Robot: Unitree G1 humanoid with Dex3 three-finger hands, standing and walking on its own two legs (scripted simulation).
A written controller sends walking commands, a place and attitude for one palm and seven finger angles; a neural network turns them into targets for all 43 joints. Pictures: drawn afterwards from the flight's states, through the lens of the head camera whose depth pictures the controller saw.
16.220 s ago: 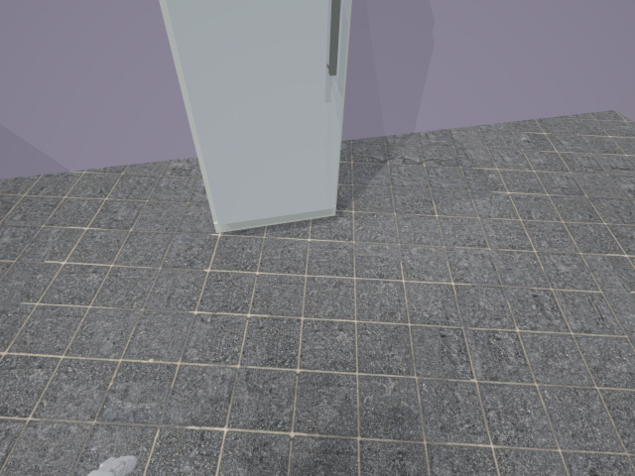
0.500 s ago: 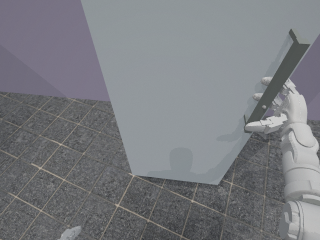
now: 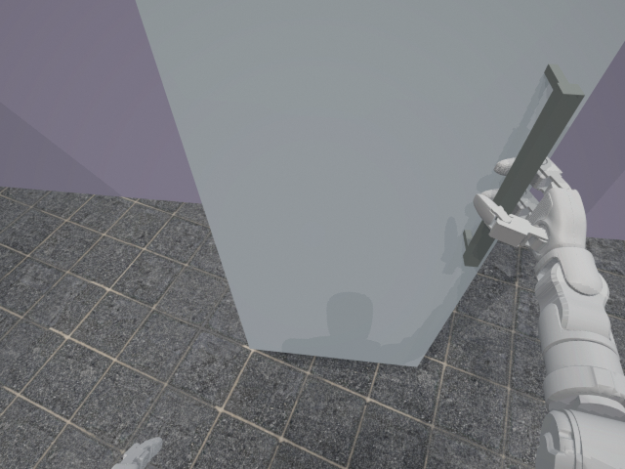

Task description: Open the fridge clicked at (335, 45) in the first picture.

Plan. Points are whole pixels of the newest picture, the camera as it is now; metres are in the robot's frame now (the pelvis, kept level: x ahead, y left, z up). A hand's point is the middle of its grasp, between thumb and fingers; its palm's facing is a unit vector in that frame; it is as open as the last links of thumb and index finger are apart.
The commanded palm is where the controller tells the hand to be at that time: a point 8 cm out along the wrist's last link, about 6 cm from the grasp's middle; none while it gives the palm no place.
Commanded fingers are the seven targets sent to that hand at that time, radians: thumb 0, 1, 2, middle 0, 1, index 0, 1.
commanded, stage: grip the handle and tug to test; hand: right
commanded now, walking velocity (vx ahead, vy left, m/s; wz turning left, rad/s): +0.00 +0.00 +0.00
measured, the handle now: (504, 184) +0.48 -0.20 +0.12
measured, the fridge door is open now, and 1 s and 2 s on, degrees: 0 0 22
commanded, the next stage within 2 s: pull the door a little, standing still in 0.86 s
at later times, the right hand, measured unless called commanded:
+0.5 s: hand (491, 216) +0.42 -0.18 +0.11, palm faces +0.02 +1.00 +0.01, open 5.3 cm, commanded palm +0.38 -0.23 +0.12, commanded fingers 0.00 -0.90 -0.90 0.45 1.40 0.45 1.40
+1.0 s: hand (493, 219) +0.42 -0.18 +0.12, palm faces +0.00 +1.00 +0.02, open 5.6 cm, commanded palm +0.38 -0.23 +0.12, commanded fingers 0.00 -0.90 -0.90 0.45 1.40 0.45 1.40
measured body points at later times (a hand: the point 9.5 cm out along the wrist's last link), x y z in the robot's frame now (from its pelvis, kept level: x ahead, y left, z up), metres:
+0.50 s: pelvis +0.00 +0.01 +0.00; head +0.03 +0.01 +0.45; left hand +0.07 +0.27 -0.11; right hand +0.42 -0.23 +0.12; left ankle -0.01 +0.12 -0.72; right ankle +0.01 -0.09 -0.72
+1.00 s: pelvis +0.03 +0.01 +0.01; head +0.05 +0.02 +0.46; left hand +0.13 +0.27 -0.09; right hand +0.41 -0.23 +0.12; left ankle -0.01 +0.12 -0.72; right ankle +0.01 -0.09 -0.72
